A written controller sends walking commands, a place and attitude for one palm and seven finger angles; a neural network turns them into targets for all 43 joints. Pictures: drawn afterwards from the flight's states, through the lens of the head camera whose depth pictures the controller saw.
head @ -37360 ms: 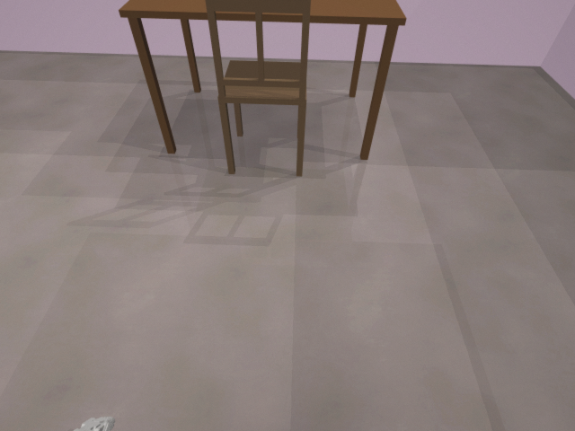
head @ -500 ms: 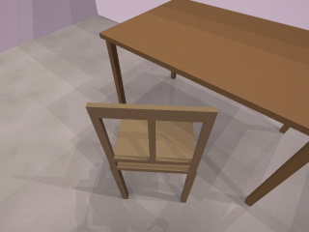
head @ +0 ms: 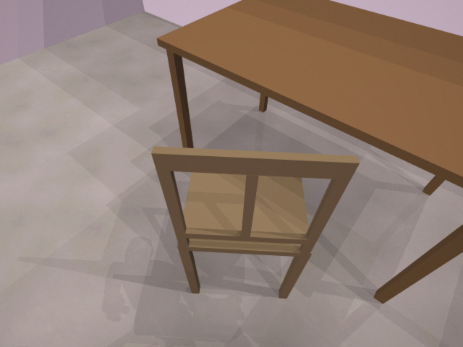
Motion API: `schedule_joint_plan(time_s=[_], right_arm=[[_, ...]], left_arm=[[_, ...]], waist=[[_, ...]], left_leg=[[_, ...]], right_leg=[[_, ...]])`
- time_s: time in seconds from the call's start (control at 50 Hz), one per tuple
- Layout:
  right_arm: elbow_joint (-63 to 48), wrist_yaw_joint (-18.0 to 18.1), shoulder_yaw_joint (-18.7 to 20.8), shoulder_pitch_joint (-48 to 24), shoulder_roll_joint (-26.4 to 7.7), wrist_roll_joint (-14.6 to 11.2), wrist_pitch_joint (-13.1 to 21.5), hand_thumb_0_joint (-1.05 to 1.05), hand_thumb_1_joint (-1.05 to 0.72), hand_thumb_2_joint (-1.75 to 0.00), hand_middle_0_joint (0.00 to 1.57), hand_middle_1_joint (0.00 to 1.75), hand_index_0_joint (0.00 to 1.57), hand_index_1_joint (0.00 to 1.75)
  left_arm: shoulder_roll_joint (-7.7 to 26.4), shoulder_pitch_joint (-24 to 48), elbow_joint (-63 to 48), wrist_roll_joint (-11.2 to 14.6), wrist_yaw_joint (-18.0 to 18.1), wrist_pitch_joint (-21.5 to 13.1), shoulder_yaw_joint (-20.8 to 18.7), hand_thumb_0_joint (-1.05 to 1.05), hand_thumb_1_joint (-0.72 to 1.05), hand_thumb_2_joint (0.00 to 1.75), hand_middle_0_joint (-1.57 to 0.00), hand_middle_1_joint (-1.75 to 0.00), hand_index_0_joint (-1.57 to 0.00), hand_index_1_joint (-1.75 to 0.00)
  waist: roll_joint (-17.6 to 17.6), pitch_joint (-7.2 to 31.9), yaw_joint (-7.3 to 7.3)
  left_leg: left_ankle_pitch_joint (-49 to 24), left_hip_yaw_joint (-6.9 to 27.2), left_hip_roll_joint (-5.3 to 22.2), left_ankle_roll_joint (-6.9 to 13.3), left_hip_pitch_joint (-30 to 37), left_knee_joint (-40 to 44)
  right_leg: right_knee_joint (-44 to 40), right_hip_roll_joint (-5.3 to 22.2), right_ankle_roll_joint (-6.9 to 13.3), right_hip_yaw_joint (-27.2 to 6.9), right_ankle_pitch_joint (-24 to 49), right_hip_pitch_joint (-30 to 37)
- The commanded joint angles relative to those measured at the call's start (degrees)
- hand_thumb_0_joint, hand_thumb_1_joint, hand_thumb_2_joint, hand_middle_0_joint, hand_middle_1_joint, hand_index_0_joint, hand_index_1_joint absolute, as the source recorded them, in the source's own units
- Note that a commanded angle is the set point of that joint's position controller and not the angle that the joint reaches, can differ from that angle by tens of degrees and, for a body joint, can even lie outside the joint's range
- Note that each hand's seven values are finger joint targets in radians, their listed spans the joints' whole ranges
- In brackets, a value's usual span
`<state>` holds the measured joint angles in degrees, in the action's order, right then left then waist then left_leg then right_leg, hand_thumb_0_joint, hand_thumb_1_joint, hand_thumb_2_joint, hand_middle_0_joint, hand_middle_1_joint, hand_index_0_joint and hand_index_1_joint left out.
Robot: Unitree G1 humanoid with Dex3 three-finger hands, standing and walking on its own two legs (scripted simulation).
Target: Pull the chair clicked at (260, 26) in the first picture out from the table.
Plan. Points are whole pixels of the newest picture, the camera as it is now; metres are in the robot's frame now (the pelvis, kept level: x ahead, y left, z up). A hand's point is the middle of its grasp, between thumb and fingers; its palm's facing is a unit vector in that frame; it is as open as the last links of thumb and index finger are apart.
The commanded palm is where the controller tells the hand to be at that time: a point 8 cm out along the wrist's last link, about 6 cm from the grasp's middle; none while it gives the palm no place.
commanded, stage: come to a stop and stand still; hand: left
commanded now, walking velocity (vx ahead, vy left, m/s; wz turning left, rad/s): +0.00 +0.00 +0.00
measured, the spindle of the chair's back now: (248, 207) +0.44 -0.01 -0.09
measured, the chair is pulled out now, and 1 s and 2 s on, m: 0.23 0.23 0.23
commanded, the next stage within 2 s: look again from close up in 0.12 s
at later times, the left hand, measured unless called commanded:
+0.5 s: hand out of the picture +0.00 +0.17 -0.17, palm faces -0.03 -0.97 -0.24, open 7.4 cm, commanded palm none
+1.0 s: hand out of the picture -0.01 +0.13 -0.16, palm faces -0.01 -0.98 -0.22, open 7.4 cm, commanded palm none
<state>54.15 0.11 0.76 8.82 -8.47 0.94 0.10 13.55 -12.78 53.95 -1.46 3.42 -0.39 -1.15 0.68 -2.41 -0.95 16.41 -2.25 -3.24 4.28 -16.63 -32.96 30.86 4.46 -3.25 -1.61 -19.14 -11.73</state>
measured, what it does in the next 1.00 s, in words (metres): stands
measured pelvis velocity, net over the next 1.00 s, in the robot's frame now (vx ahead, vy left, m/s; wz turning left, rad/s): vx -0.02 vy -0.04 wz -0.03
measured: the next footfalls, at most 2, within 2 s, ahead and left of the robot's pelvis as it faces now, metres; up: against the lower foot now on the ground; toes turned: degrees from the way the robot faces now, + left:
none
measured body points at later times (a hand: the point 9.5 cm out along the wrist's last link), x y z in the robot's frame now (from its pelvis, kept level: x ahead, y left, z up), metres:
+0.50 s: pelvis -0.01 -0.01 +0.01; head +0.01 -0.02 +0.46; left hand +0.00 +0.22 -0.15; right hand +0.02 -0.26 -0.15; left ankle +0.01 +0.07 -0.73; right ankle -0.03 -0.18 -0.73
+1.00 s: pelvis -0.02 -0.04 +0.01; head -0.01 -0.05 +0.46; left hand -0.01 +0.19 -0.14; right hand +0.00 -0.27 -0.15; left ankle +0.01 +0.07 -0.73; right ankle -0.03 -0.18 -0.73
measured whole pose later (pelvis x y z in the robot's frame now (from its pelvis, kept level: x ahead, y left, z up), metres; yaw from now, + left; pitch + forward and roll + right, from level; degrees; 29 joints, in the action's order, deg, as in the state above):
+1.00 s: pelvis -0.02 -0.04 +0.01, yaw -1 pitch -2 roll +1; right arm 64.1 0.7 1.0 12.8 -9.8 0.2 -0.1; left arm 8.4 -15.7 62.4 -1.2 2.5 -0.9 0.5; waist 0.7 -3.3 0.1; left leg 11.3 -2.5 -0.7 0.9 -12.3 -25.5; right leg 27.5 1.9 -1.8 -2.1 -15.8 -10.0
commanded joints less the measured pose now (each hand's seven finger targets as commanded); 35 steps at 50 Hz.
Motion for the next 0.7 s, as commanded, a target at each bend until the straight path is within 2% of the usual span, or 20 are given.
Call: schedule_joint_plan(time_s=[0.0,0.04,0.14,0.2,0.32,0.42,0.68], right_arm=[[-2.8,0.5,2.5,1.8,-9.8,-0.2,0.8,0.00,-0.90,-0.90,0.20,0.30,0.20,0.30],[-2.5,0.3,2.4,1.8,-10.0,-0.2,0.8,0.00,-0.90,-0.90,0.20,0.30,0.20,0.30],[-1.4,0.1,2.1,1.7,-10.2,-0.3,0.6,0.00,-0.90,-0.90,0.20,0.30,0.20,0.30],[-0.2,0.1,1.9,2.2,-10.2,-0.4,0.6,0.00,-0.90,-0.90,0.20,0.30,0.20,0.30],[1.9,0.1,1.7,3.5,-9.9,-0.7,0.7,0.00,-0.90,-0.90,0.20,0.30,0.20,0.30],[3.6,0.2,1.4,4.2,-9.3,-0.8,0.6,0.00,-0.90,-0.90,0.20,0.30,0.20,0.30],[6.8,0.4,1.1,5.6,-7.4,-0.9,0.5,0.00,-0.90,-0.90,0.20,0.30,0.20,0.30]], left_arm=[[5.2,-5.1,-2.2,0.4,0.1,-0.2,-0.9,0.00,0.90,0.90,-0.20,-0.30,-0.20,-0.30],[5.5,-4.4,-2.6,0.3,0.1,0.0,-0.8,0.00,0.90,0.90,-0.20,-0.30,-0.20,-0.30],[5.6,-3.7,-1.9,0.2,-0.2,0.4,-0.5,0.00,0.90,0.90,-0.20,-0.30,-0.20,-0.30],[5.4,-3.9,-0.7,0.3,-0.4,0.2,-0.3,0.00,0.90,0.90,-0.20,-0.30,-0.20,-0.30],[5.4,-4.7,1.8,0.3,-0.6,-0.1,0.0,0.00,0.90,0.90,-0.20,-0.30,-0.20,-0.30],[4.9,-5.7,4.1,0.4,-0.6,-0.4,0.4,0.00,0.90,0.90,-0.20,-0.30,-0.20,-0.30],[2.9,-7.1,6.7,0.4,-0.5,-0.9,0.6,0.00,0.90,0.90,-0.20,-0.30,-0.20,-0.30]], waist=[[-0.2,4.2,0.07],[0.5,4.5,0.10],[1.5,2.0,0.22],[0.9,1.6,0.40],[1.9,1.9,0.67],[-0.5,0.3,0.80],[-2.2,-0.8,1.15]], left_leg=[[-21.8,9.8,8.9,-1.2,6.5,7.7],[-21.5,9.5,8.8,-1.4,6.8,8.3],[-11.4,9.8,8.8,-1.6,5.3,11.8],[-8.3,9.5,8.4,-1.8,5.4,12.8],[-8.3,8.0,8.1,-2.0,7.3,12.8],[-7.3,6.9,7.7,-2.2,7.7,12.4],[-5.8,6.0,7.5,-2.8,7.9,12.4]], right_leg=[[-1.8,0.3,3.0,0.8,10.8,-1.2],[-1.5,0.4,2.9,0.8,10.9,-0.8],[-3.1,0.4,2.7,0.6,6.5,-1.3],[-4.1,0.7,2.7,0.2,6.8,-1.3],[-5.7,1.2,3.0,-0.7,8.5,-1.5],[-7.3,1.6,3.3,-1.9,9.0,-2.5],[-8.7,1.6,3.6,-3.5,7.3,-4.3]])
